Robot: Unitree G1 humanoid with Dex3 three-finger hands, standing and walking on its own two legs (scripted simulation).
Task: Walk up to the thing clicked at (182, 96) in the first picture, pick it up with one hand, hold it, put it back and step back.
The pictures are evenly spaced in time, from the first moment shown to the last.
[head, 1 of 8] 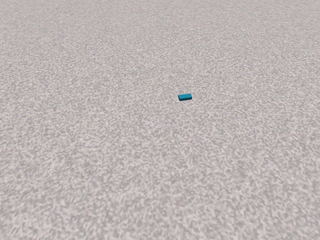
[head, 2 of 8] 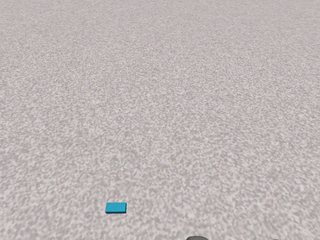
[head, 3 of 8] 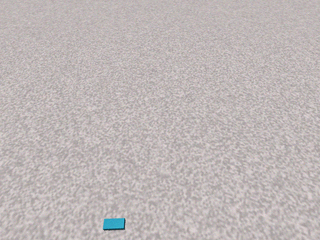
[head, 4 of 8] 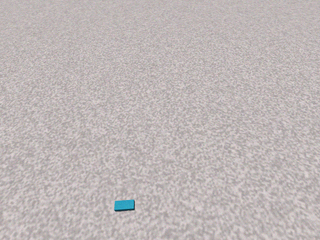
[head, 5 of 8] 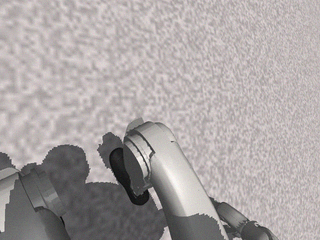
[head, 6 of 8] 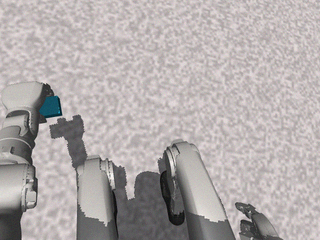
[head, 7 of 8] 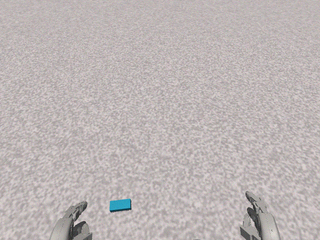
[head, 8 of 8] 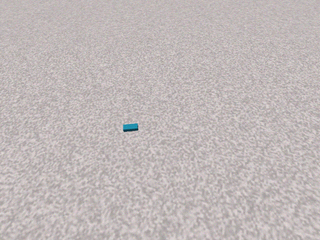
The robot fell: no
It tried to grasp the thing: yes
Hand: left
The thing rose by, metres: 0.68
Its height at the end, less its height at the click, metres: +0.00
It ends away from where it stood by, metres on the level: 0.00
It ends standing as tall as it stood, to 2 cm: yes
